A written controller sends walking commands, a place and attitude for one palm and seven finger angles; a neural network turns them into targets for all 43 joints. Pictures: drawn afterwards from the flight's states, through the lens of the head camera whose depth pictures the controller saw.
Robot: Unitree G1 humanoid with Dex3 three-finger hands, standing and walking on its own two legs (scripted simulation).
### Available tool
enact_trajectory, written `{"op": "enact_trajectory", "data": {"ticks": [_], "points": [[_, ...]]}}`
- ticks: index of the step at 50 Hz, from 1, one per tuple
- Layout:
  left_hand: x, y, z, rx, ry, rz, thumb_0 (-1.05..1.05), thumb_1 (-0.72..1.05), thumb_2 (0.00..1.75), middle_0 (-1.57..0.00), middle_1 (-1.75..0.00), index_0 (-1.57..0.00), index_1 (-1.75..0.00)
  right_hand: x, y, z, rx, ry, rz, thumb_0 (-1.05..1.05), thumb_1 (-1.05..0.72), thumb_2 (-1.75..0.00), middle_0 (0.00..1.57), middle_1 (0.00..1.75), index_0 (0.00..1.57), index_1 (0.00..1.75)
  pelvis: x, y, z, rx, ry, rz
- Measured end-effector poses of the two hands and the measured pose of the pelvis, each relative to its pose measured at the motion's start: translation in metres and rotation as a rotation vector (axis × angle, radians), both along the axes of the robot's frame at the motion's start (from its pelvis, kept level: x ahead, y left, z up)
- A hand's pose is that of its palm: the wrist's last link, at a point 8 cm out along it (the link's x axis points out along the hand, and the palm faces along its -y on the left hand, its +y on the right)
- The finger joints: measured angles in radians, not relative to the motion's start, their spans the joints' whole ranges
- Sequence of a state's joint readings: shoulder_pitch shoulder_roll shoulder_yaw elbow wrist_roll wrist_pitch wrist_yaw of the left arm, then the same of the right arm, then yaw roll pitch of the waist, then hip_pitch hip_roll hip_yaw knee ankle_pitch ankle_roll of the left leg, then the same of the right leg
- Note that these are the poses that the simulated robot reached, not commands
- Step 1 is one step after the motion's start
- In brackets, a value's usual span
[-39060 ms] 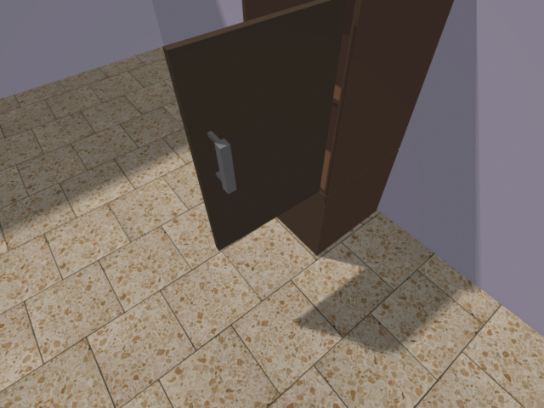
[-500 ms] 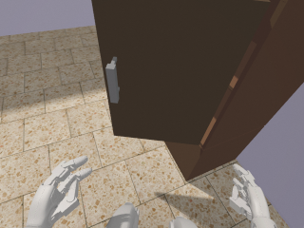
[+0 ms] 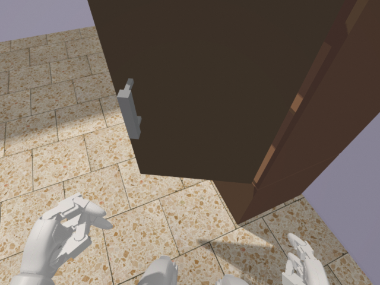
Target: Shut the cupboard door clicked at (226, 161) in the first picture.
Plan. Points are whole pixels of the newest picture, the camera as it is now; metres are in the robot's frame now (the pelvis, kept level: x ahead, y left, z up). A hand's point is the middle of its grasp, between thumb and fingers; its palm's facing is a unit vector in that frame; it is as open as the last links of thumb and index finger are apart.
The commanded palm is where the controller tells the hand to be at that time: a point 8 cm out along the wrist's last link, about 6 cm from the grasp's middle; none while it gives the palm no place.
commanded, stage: raise the hand and make a fist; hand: left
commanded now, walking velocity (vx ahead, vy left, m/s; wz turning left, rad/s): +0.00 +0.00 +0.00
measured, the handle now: (132, 109) +0.46 +0.17 +0.10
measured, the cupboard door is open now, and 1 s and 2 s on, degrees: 61 61 61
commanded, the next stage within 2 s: bring the fist close to the handle in 1.00 s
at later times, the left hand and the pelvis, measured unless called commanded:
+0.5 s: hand (88, 219) +0.21 +0.19 +0.09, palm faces -0.03 -1.00 -0.03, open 3.1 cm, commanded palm +0.20 +0.25 +0.10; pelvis +0.00 +0.00 +0.02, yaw +1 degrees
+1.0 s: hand (92, 209) +0.23 +0.19 +0.09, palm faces -0.02 -1.00 -0.04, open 3.1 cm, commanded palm +0.21 +0.25 +0.10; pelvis +0.01 +0.00 +0.03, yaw +0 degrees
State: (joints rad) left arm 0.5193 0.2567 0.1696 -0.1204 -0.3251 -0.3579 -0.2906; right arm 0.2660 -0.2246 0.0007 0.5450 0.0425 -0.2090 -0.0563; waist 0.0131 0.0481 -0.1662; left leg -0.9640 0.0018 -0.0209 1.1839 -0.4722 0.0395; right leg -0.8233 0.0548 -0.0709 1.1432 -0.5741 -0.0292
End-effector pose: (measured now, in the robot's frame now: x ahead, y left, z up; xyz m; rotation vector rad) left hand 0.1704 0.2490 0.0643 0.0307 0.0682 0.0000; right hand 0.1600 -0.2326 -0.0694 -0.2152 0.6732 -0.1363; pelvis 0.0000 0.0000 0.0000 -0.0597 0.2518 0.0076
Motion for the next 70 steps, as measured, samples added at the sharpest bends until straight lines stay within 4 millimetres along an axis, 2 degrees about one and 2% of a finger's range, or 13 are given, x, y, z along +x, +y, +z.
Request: {"op": "enact_trajectory", "data": {"ticks": [7,16,25,34,40,58,70], "points": [[0.008,-0.006,0.005,-0.006,-0.015,-0.03,0.01,0.9,0.9,-1.0,-1.17,-0.99,-1.17,0.011,-0.01,0.012,-0.033,-0.024,-0.016,0.02,-0.9,-0.9,0.21,0.3,0.21,0.3,0.005,0.003,0.004,0.003,-0.008,0.0],[0.015,-0.004,0.019,-0.001,-0.042,-0.014,0.01,0.9,0.9,-1.16,-1.35,-1.16,-1.35,0.026,0.008,0.029,0.002,-0.071,0.027,0.01,-0.9,-0.9,0.21,0.3,0.2,0.3,0.006,0.004,0.013,0.002,-0.031,0.004],[0.024,-0.003,0.027,0.0,-0.05,-0.026,0.01,0.9,0.9,-1.27,-1.47,-1.27,-1.47,0.021,0.018,0.034,0.018,-0.06,0.057,0.01,-0.9,-0.9,0.21,0.3,0.21,0.3,0.005,0.005,0.02,-0.001,-0.055,0.01],[0.037,-0.002,0.037,0.006,-0.06,-0.031,0.01,0.9,0.9,-1.3,-1.49,-1.29,-1.5,0.006,0.01,0.035,0.01,-0.025,0.034,0.01,-0.9,-0.9,0.21,0.3,0.21,0.3,0.006,0.006,0.028,0.005,-0.071,0.007],[0.039,-0.003,0.034,0.001,-0.04,-0.031,0.01,0.9,0.9,-1.3,-1.5,-1.29,-1.5,0.002,0.004,0.037,0.002,-0.016,0.017,0.01,-0.9,-0.9,0.21,0.3,0.21,0.3,0.007,0.006,0.03,0.011,-0.071,0.002],[0.042,-0.007,0.033,0.009,-0.04,-0.027,0.01,0.9,0.9,-1.3,-1.5,-1.3,-1.5,0.015,0.006,0.035,0.016,-0.032,0.029,0.01,-0.9,-0.9,0.21,0.3,0.21,0.3,0.011,0.004,0.028,0.012,-0.065,0.006],[0.078,-0.023,0.032,0.0,-0.06,-0.055,0.01,0.9,0.9,-1.3,-1.5,-1.3,-1.5,0.012,0.003,0.03,0.018,-0.005,0.025,0.01,-0.9,-0.9,0.21,0.3,0.21,0.3,0.011,0.001,0.028,0.017,-0.058,0.005]]}}
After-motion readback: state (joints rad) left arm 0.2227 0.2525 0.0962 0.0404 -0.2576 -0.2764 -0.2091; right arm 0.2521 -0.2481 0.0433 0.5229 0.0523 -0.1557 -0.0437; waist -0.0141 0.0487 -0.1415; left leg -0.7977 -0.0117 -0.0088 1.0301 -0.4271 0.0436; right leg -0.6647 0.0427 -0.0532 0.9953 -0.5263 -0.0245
